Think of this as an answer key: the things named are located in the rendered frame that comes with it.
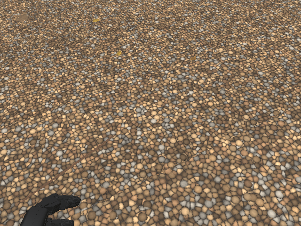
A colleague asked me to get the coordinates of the left robot hand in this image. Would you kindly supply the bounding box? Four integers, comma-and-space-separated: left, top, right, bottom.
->
20, 193, 81, 226

